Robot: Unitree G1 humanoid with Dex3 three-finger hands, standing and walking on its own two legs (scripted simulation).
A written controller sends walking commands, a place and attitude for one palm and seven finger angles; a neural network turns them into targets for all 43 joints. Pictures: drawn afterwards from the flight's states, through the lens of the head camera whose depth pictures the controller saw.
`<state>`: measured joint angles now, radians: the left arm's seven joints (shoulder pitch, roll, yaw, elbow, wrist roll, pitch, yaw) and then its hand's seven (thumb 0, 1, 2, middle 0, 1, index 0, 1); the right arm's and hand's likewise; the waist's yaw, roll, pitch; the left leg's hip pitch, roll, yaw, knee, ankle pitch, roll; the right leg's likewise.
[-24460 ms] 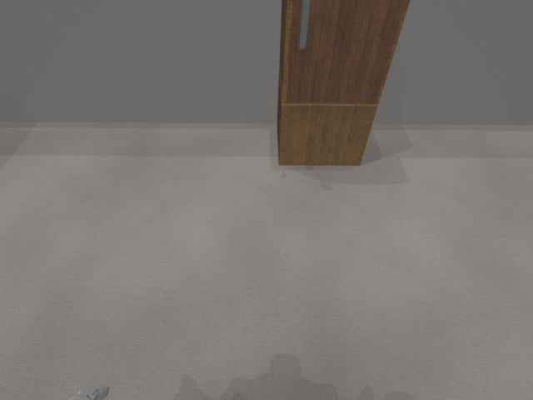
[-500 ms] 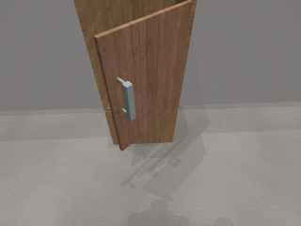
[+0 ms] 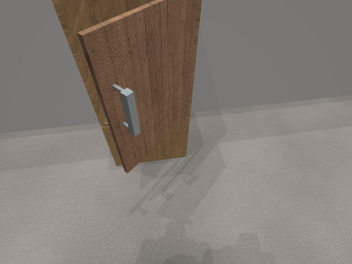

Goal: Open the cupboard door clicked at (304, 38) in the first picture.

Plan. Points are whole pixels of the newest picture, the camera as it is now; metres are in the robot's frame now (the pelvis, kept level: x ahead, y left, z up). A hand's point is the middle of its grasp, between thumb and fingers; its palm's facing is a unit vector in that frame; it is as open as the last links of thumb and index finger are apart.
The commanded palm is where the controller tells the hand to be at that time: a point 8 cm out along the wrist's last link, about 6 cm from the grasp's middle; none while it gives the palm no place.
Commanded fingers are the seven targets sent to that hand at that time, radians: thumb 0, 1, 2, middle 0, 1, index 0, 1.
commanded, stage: walk to a spot facing it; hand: left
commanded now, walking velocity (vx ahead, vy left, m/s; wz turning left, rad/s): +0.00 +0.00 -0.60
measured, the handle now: (126, 111) +0.51 +0.18 +0.02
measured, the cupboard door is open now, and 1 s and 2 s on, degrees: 42 42 42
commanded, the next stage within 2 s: none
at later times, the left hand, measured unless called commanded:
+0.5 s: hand out of the picture +0.08 +0.16 -0.15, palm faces -0.19 -0.95 -0.26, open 7.3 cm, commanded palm none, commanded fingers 0.00 0.90 0.90 -0.20 -0.30 -0.20 -0.30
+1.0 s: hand (152, 245) +0.19 +0.08 -0.15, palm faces -0.53 -0.80 -0.29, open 7.3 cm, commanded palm none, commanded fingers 0.00 0.90 0.90 -0.20 -0.30 -0.20 -0.30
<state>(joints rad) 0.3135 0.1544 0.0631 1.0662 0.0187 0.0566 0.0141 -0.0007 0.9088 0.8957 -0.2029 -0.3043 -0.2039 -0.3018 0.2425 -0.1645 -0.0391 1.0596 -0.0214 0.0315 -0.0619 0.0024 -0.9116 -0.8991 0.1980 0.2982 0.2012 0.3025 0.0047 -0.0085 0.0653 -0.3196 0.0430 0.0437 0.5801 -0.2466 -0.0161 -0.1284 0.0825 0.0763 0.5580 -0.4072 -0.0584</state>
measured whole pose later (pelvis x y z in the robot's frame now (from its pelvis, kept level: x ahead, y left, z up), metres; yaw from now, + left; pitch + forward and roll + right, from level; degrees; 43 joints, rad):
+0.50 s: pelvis -0.01 -0.03 +0.01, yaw -16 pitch +2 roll +2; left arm 0.25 0.19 0.07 0.94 0.03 0.03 0.01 0.00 0.91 0.90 -0.20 -0.30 -0.21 -0.30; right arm 0.09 -0.21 -0.06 0.91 0.00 0.05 -0.04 0.01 -0.91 -0.90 0.20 0.30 0.20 0.30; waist 0.03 -0.01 0.08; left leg -0.41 0.01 0.00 0.87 -0.44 -0.05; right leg -0.24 0.08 0.13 0.52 -0.30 -0.06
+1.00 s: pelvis -0.01 -0.05 -0.01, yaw -33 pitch +1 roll +0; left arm 0.14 0.23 0.07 0.88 0.03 0.03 -0.01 0.00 0.91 0.90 -0.20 -0.30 -0.20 -0.30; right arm 0.23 -0.28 -0.06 0.93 -0.01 0.07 -0.03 0.01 -0.91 -0.90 0.20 0.30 0.20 0.30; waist -0.01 0.05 0.13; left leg -0.41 0.11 0.05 1.05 -0.52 -0.06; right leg -0.36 0.00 -0.03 0.66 -0.31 -0.03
